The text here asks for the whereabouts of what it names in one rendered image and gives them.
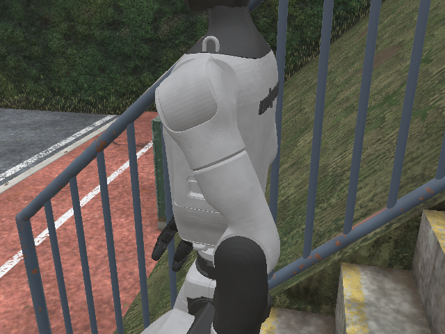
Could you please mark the left robot upper arm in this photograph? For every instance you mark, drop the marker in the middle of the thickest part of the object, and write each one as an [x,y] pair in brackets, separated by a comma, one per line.
[197,107]

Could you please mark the robot right hand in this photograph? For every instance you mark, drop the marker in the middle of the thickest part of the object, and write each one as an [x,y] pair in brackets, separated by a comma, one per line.
[183,249]

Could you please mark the robot head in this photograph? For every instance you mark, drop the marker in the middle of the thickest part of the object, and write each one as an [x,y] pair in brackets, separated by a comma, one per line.
[230,22]

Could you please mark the left robot forearm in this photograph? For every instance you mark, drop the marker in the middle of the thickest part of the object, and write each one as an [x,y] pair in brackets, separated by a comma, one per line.
[241,298]

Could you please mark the right robot upper arm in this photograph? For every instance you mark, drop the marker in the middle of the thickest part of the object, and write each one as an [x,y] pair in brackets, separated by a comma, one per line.
[274,145]

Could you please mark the humanoid robot torso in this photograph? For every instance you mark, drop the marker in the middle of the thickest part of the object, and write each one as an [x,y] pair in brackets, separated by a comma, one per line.
[256,85]

